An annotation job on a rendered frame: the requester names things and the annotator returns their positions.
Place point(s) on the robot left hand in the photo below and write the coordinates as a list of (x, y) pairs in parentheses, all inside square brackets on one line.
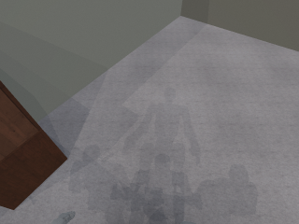
[(64, 218)]

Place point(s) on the cupboard door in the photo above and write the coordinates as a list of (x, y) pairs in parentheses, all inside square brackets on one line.
[(15, 128)]

